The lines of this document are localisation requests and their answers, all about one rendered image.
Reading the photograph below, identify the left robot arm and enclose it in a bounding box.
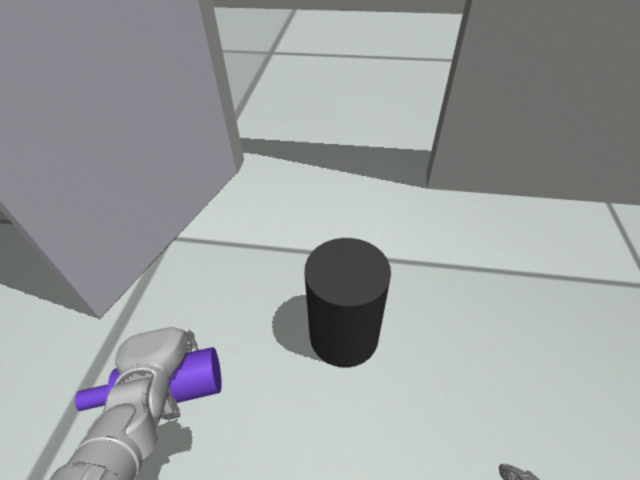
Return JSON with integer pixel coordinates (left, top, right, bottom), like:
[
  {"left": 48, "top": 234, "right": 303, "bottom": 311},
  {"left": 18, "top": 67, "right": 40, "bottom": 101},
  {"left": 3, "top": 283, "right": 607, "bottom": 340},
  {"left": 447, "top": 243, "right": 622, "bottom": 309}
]
[{"left": 49, "top": 364, "right": 169, "bottom": 480}]

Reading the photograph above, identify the left robot hand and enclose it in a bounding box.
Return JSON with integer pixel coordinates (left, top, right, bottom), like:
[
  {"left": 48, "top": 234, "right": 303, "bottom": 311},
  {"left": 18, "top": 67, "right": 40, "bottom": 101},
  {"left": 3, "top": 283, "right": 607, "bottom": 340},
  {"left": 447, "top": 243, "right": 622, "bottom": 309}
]
[{"left": 115, "top": 327, "right": 199, "bottom": 420}]

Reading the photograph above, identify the right robot hand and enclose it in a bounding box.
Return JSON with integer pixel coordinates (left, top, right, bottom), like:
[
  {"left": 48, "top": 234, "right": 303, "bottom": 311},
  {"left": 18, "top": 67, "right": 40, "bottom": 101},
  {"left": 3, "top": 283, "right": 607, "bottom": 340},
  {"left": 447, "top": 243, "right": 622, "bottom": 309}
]
[{"left": 499, "top": 464, "right": 540, "bottom": 480}]

